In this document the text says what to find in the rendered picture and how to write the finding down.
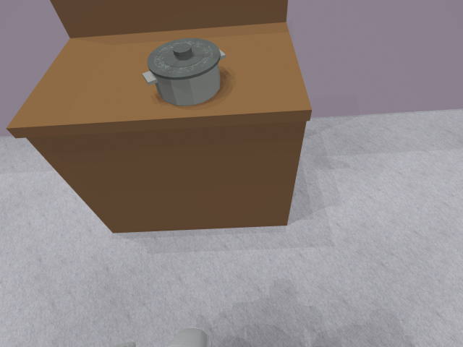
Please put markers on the knob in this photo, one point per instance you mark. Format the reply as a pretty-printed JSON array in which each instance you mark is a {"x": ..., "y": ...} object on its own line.
[{"x": 182, "y": 49}]

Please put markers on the left robot thigh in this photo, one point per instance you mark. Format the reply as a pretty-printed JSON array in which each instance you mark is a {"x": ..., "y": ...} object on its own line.
[{"x": 191, "y": 337}]

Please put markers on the pot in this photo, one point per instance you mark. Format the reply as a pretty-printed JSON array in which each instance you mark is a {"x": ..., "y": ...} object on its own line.
[{"x": 190, "y": 91}]

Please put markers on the lid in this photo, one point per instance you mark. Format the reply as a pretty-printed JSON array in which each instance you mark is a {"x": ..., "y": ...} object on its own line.
[{"x": 164, "y": 64}]

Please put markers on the table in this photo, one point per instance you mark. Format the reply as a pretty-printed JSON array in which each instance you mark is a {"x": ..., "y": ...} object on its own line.
[{"x": 142, "y": 164}]

